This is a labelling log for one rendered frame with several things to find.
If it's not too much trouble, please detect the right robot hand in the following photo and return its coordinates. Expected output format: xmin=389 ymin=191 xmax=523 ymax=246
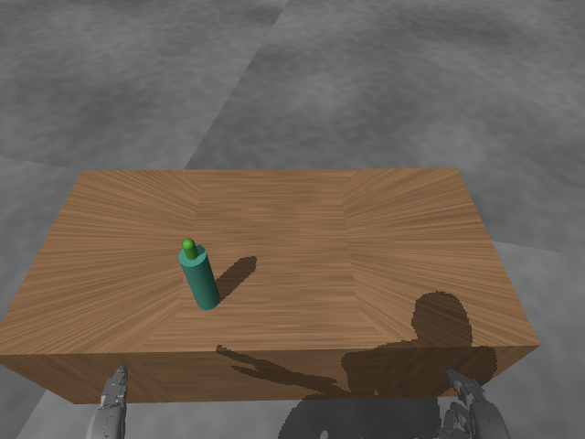
xmin=438 ymin=369 xmax=511 ymax=439

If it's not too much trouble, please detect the left robot hand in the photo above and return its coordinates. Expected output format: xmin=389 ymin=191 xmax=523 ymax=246
xmin=85 ymin=365 xmax=128 ymax=439

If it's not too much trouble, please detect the bottle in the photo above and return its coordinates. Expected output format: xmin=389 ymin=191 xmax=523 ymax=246
xmin=178 ymin=239 xmax=220 ymax=310

